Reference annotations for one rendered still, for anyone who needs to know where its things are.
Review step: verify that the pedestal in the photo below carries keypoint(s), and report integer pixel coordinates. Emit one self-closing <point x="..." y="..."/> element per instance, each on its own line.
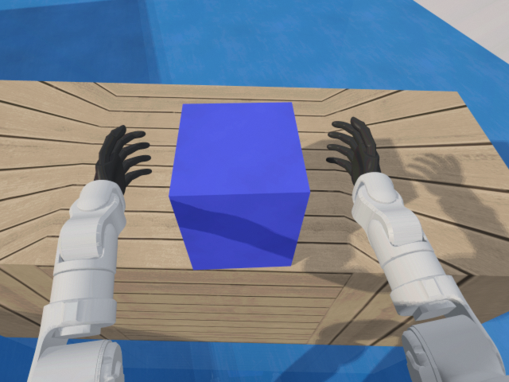
<point x="439" y="159"/>

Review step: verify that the robot right hand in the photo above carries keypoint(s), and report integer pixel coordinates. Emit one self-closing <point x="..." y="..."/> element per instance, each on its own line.
<point x="363" y="157"/>

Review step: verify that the right robot upper arm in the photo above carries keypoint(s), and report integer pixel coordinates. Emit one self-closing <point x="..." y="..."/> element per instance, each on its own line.
<point x="450" y="350"/>

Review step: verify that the robot left forearm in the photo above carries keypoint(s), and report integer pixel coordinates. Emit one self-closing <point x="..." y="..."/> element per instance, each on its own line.
<point x="81" y="300"/>

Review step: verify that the carton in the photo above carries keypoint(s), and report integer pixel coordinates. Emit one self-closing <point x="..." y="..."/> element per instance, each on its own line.
<point x="239" y="187"/>

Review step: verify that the robot left hand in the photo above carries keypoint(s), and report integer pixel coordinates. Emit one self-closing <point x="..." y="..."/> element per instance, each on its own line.
<point x="112" y="165"/>

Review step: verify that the robot right forearm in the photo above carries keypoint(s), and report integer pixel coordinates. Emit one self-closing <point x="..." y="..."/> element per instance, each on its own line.
<point x="419" y="285"/>

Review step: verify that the left robot upper arm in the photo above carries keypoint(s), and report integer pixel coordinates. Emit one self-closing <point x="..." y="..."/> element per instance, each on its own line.
<point x="92" y="361"/>

